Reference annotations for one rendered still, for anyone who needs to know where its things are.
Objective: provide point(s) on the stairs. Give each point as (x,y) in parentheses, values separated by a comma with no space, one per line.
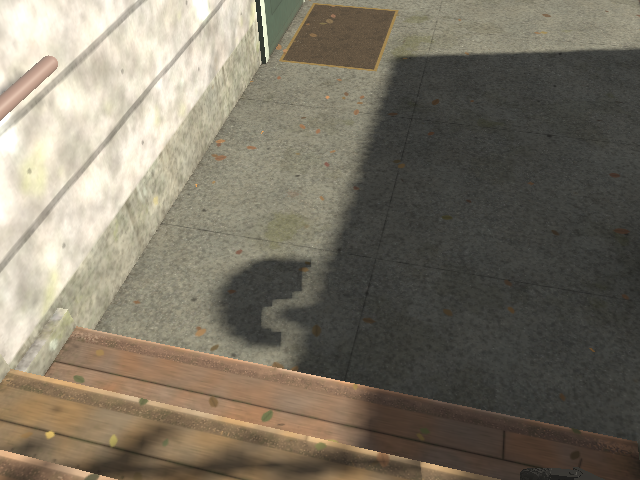
(112,407)

